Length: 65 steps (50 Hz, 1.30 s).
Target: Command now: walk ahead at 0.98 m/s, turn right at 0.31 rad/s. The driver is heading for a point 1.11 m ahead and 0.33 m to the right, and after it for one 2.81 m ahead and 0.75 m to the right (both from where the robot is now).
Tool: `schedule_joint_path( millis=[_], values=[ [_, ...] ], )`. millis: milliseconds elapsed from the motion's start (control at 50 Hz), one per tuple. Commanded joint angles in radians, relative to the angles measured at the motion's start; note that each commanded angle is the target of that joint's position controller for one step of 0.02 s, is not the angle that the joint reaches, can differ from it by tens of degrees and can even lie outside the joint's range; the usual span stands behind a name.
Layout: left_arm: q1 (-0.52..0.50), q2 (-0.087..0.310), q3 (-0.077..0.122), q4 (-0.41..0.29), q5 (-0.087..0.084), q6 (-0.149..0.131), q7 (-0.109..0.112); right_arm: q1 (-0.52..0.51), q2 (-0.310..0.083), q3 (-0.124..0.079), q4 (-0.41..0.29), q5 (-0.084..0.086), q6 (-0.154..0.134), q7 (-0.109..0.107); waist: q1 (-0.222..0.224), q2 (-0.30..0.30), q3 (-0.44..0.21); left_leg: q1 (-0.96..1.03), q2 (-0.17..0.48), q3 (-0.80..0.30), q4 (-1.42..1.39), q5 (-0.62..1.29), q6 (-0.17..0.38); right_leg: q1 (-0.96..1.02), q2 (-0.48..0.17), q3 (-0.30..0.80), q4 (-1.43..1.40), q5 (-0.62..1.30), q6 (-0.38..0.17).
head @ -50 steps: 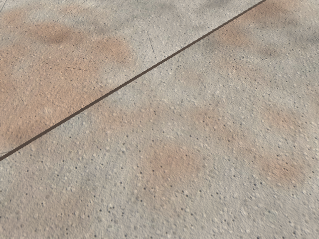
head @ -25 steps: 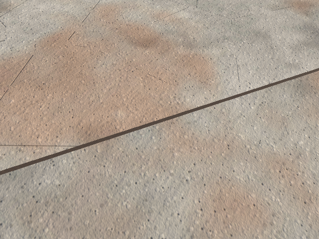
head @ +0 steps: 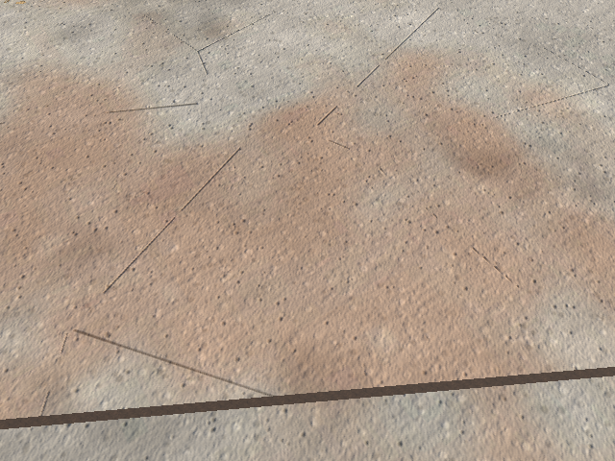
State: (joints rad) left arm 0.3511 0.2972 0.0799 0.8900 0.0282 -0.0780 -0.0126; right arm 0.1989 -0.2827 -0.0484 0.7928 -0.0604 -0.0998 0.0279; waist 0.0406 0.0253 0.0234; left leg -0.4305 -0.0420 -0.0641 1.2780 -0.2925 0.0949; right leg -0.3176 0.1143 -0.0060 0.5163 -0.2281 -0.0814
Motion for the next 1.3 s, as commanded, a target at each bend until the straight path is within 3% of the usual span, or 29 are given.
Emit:
schedule_joint_path(
  millis=[20, 120, 220, 240, 260, 280, 300, 340, 420, 560, 620, 660, 680, 700, 720, 740, 780, 840, 900, 980, 1040, 1080, 1120, 1140, 1160, 1180, 1200, 1240, 1300],
  values=[
    [0.067, 0.041, -0.005, -0.019, -0.014, -0.034, 0.002, -0.043, -0.01, 0.025, -0.137, -0.027, -0.001, 0.008, -0.061, -0.059, 0.025, -0.268, 0.112, -0.045, -0.121, -0.044, -0.052, 0.12, -0.268, 0.511, -0.315, -0.066, -0.211],
    [0.049, 0.121, 0.023, -0.065, -0.021, -0.038, -0.001, -0.263, -0.006, 0.066, -0.232, 0.02, -0.004, 0.037, -0.032, -0.07, 0.069, 0.095, 0.07, 0.068, -0.579, 0.263, -0.112, -0.166, -0.192, 0.346, -0.445, 0.109, -0.156],
    [0.152, 0.162, 0.035, -0.041, -0.039, -0.024, -0.01, -0.143, -0.095, 0.025, -0.194, 0.015, -0.012, -0.008, -0.064, -0.034, -0.072, 0.314, -0.008, 0.088, -0.778, 0.198, -0.082, 0.102, -0.176, 0.311, -0.073, 0.577, -0.075],
    [0.137, 0.174, 0.039, -0.047, -0.043, -0.025, -0.014, -0.003, -0.128, 0.006, -0.163, 0.009, -0.019, -0.025, -0.133, -0.035, -0.155, 0.509, 0.038, 0.064, -0.759, 0.163, -0.067, 0.018, -0.135, 0.287, 0.146, 0.552, -0.056],
    [0.097, 0.114, 0.024, -0.081, -0.047, -0.034, -0.015, 0.197, -0.214, -0.024, -0.15, -0.009, -0.019, -0.05, -0.227, 0.026, -0.282, 0.724, 0.261, -0.158, -0.789, -0.133, -0.029, -0.139, -0.091, 0.23, 0.45, 0.311, -0.039],
    [0.164, -0.026, -0.01, -0.126, -0.085, -0.029, -0.005, 0.241, -0.273, -0.039, -0.141, -0.041, -0.009, -0.054, -0.171, 0.236, -0.401, 0.885, 0.539, -0.634, -0.943, -0.436, 0.046, -0.391, -0.024, 0.131, 0.753, -0.259, -0.023],
    [0.123, 0.033, -0.008, -0.138, -0.061, -0.012, 0.004, 0.183, -0.225, -0.043, -0.134, -0.013, 0.001, -0.049, -0.14, 0.22, -0.327, 0.778, 0.518, -0.748, -1.009, -0.531, 0.073, -0.494, -0.099, 0.101, 0.856, -0.167, -0.039],
    [-0.018, 0.044, -0.003, -0.141, -0.025, 0.009, -0.012, 0.092, -0.086, -0.015, -0.126, 0.004, -0.005, -0.034, -0.121, 0.04, -0.102, 0.544, 0.418, -0.413, -1.018, -0.219, 0.043, -0.502, -0.171, 0.083, 0.806, -0.051, -0.031],
    [-0.12, -0.021, -0.014, -0.201, 0.002, 0.06, -0.048, 0.149, -0.025, -0.001, -0.036, 0.035, -0.032, -0.022, -0.057, 0.081, -0.002, 0.42, 0.337, -0.085, -1.057, 0.202, -0.009, -0.52, -0.228, 0.061, 0.762, -0.03, -0.018],
    [-0.373, 0.005, -0.049, -0.326, 0.002, 0.065, -0.095, 0.139, -0.09, -0.009, 0.022, 0.037, -0.047, -0.031, -0.024, 0.01, 0.111, 0.314, 0.236, 0.307, -1.167, 0.603, -0.069, -0.348, -0.173, -0.126, 0.345, 0.262, -0.061],
    [-0.316, 0.052, -0.042, -0.306, 0.0, 0.062, -0.089, 0.21, -0.185, -0.027, 0.027, 0.035, -0.027, -0.05, 0.024, 0.055, 0.032, 0.438, 0.26, 0.342, -0.963, 1.238, -0.092, -0.153, -0.054, -0.218, 0.254, 0.201, -0.108],
    [-0.019, 0.125, -0.009, -0.227, 0.0, 0.058, -0.069, 0.152, -0.247, -0.044, 0.001, 0.025, 0.007, -0.063, 0.185, 0.093, -0.122, 0.401, 0.305, 0.311, -0.569, 1.388, -0.077, 0.167, -0.009, -0.17, 0.237, 0.112, -0.154],
    [0.182, 0.172, 0.021, -0.156, 0.0, 0.054, -0.046, 0.121, -0.244, -0.045, -0.018, 0.017, 0.02, -0.058, 0.259, 0.051, -0.209, 0.243, 0.285, 0.296, -0.246, 1.17, -0.068, 0.445, -0.003, -0.093, 0.169, 0.069, -0.185],
    [0.127, 0.233, 0.055, -0.149, -0.033, 0.07, -0.019, 0.105, -0.161, -0.033, -0.027, 0.012, 0.019, -0.039, 0.192, -0.16, -0.157, -0.047, 0.076, 0.287, 0.157, 0.102, -0.09, 0.587, -0.094, 0.085, 0.113, -0.002, -0.205],
    [0.028, 0.362, 0.068, -0.209, 0.01, 0.085, -0.018, 0.206, -0.104, -0.006, -0.153, 0.031, 0.002, -0.031, 0.036, -0.299, -0.296, -0.414, 0.003, 0.134, 0.462, -0.217, -0.134, 0.828, -0.343, 0.644, -0.015, 0.039, -0.408],
    [0.078, 0.325, 0.071, -0.235, 0.002, 0.092, -0.003, 0.096, -0.154, -0.002, -0.181, 0.027, -0.026, -0.031, 0.115, -0.104, -0.346, -0.496, 0.04, -0.015, 0.431, -0.127, -0.125, 0.81, -0.38, 0.796, -0.193, -0.146, -0.423],
    [0.027, 0.226, 0.047, -0.189, -0.009, 0.068, 0.013, 0.042, -0.144, 0.009, -0.184, 0.018, -0.035, -0.032, 0.006, 0.057, -0.063, -0.427, 0.134, -0.025, 0.175, -0.065, -0.12, 0.443, -0.327, 0.676, -0.283, -0.096, -0.331],
    [-0.044, 0.114, -0.002, -0.185, -0.011, 0.01, 0.018, 0.138, -0.091, 0.026, -0.129, -0.016, 0.034, -0.023, -0.106, 0.086, 0.008, -0.196, 0.206, 0.004, -0.024, -0.081, -0.137, 0.083, -0.24, 0.426, -0.313, 0.067, -0.268],
    [0.003, 0.12, -0.002, -0.146, -0.017, -0.029, -0.004, -0.031, -0.042, 0.044, -0.187, 0.014, 0.046, -0.002, -0.057, 0.014, 0.088, -0.207, 0.229, 0.069, -0.283, 0.149, -0.116, 0.008, -0.17, 0.236, -0.392, 0.229, -0.21],
    [0.088, 0.116, -0.01, -0.108, -0.037, -0.06, -0.017, -0.18, -0.019, 0.05, -0.201, 0.053, 0.036, 0.024, 0.027, 0.0, 0.098, -0.112, 0.158, 0.158, -0.593, 0.509, -0.029, 0.12, -0.16, 0.082, -0.482, 0.467, -0.091],
    [0.103, 0.147, -0.011, -0.079, -0.016, -0.063, 0.001, -0.201, -0.052, 0.036, -0.192, 0.056, 0.029, 0.029, 0.025, -0.031, 0.087, -0.121, 0.077, 0.175, -0.698, 0.5, 0.019, 0.347, -0.212, -0.009, -0.467, 0.763, -0.043],
    [0.098, 0.173, -0.009, -0.072, 0.004, -0.049, 0.027, -0.143, -0.076, 0.027, -0.168, 0.041, 0.028, 0.028, -0.018, -0.093, 0.022, -0.072, -0.011, 0.212, -0.709, 0.388, 0.04, 0.479, -0.238, -0.053, -0.306, 1.172, 0.0],
    [0.039, 0.189, -0.004, -0.087, 0.027, -0.022, 0.055, 0.166, -0.121, 0.006, -0.066, 0.024, 0.021, 0.021, -0.153, -0.121, -0.117, 0.167, -0.09, 0.214, -0.746, 0.356, 0.054, 0.483, -0.239, -0.085, 0.129, 1.352, 0.055],
    [-0.033, 0.197, -0.002, -0.111, 0.007, -0.019, 0.063, 0.347, -0.148, -0.008, -0.009, 0.008, 0.015, 0.011, -0.251, -0.097, -0.163, 0.357, -0.046, 0.156, -0.851, 0.492, 0.085, 0.344, -0.198, -0.116, 0.46, 1.176, 0.081],
    [-0.044, 0.056, -0.046, -0.182, 0.049, -0.014, 0.046, 0.341, -0.24, -0.029, -0.037, 0.093, 0.003, 0.007, -0.177, 0.247, -0.247, 0.734, 0.154, -0.095, -0.638, 0.935, 0.135, -0.084, -0.039, -0.025, 0.905, -0.056, 0.147],
    [0.077, 0.037, -0.063, -0.214, -0.027, -0.036, 0.024, 0.302, -0.272, -0.035, -0.089, 0.025, -0.021, 0.009, -0.123, 0.306, -0.525, 1.074, 0.424, -0.674, -0.723, 0.973, 0.386, -0.434, 0.069, 0.177, 1.269, -0.436, 0.212],
    [-0.006, 0.161, -0.049, -0.227, -0.036, -0.049, 0.015, 0.205, -0.252, -0.055, -0.154, 0.03, -0.007, 0.002, -0.169, 0.044, -0.542, 0.956, 0.382, -0.62, -0.8, 0.942, 0.329, -0.392, -0.012, 0.245, 1.189, -0.299, 0.169],
    [-0.127, 0.14, -0.055, -0.279, -0.019, -0.042, 0.018, 0.058, -0.194, -0.039, -0.197, 0.078, 0.014, -0.009, -0.06, -0.202, -0.205, 0.521, 0.271, -0.43, -0.895, 0.865, 0.256, -0.371, -0.075, 0.167, 1.004, -0.264, 0.141],
    [-0.101, 0.123, -0.052, -0.302, -0.001, -0.001, 0.028, 0.026, -0.187, -0.04, -0.201, 0.073, 0.032, -0.018, 0.013, -0.108, -0.05, 0.138, 0.142, -0.282, -0.957, 0.919, 0.212, -0.253, -0.095, 0.129, 0.761, -0.23, 0.153]
  ],
)
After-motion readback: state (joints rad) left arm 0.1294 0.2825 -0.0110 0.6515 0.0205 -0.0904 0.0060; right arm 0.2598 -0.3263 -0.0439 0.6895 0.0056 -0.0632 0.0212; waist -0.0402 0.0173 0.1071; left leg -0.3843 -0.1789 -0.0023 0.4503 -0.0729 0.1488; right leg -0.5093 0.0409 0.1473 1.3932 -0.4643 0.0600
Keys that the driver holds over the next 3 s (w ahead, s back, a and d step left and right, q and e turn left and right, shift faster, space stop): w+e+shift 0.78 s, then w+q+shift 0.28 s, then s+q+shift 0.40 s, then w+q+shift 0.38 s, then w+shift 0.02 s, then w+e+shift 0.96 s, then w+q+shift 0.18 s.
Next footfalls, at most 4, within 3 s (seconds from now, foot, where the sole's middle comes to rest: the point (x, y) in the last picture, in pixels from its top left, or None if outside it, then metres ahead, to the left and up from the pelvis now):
0.26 left None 0.43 0.14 -0.77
0.70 right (410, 347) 0.75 -0.19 -0.77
1.14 left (465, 211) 1.19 -0.38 -0.77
1.60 right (527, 187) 1.29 -0.57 -0.77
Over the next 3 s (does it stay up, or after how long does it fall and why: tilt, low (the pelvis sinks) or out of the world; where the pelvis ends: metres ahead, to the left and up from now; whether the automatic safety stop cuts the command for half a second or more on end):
stays up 2.18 -0.55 -0.01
